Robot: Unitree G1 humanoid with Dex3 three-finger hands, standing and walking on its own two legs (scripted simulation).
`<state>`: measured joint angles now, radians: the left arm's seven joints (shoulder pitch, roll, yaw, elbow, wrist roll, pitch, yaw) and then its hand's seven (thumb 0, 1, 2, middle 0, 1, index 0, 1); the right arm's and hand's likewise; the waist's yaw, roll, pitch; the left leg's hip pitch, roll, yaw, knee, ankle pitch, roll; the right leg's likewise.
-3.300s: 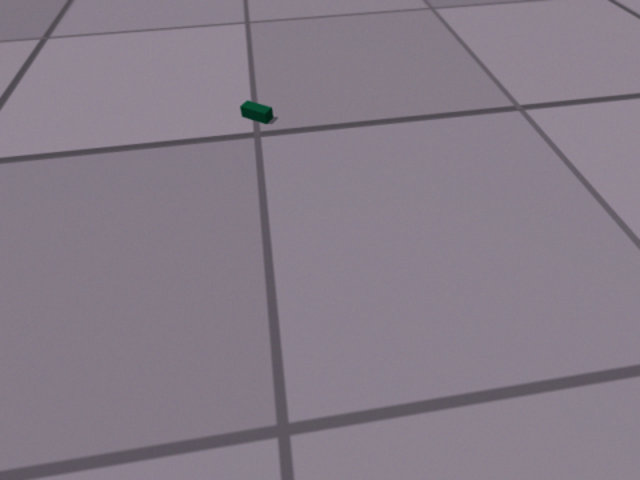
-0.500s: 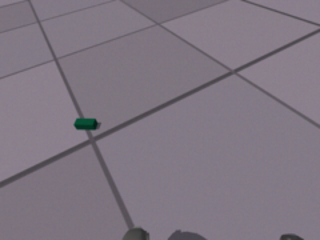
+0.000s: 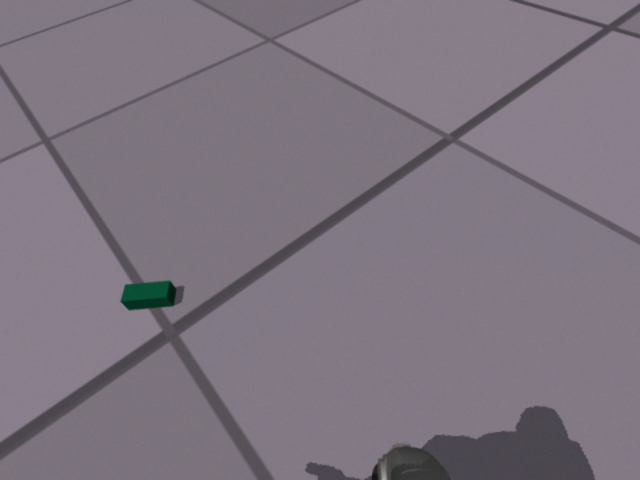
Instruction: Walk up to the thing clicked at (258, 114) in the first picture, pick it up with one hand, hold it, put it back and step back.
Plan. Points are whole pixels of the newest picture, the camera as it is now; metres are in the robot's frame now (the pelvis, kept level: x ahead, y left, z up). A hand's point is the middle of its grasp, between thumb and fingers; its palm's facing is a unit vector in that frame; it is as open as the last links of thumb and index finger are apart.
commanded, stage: walk up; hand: left
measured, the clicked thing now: (149, 295) +0.87 +0.63 -0.73
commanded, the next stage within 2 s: none
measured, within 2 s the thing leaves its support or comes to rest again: neither
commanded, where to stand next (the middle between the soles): +0.48 +0.40 m, yaw -3 degrees
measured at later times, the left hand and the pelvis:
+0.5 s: hand (6, 471) +0.21 +0.48 -0.15, palm faces -0.01 -0.84 -0.54, open 7.4 cm; pelvis +0.17 +0.15 -0.02, yaw +1 degrees
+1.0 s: hand out of the picture +0.34 +0.60 -0.11, palm faces +0.01 -0.81 -0.59, open 7.4 cm; pelvis +0.30 +0.28 -0.01, yaw +1 degrees
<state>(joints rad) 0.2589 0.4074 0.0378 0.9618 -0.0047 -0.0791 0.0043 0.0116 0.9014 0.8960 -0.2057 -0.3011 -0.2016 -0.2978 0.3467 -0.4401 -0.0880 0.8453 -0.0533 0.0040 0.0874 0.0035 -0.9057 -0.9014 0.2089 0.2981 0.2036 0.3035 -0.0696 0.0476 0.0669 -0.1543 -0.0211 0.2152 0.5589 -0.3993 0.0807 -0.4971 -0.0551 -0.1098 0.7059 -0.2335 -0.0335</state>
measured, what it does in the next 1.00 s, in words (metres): walks ahead: right foot, then left foot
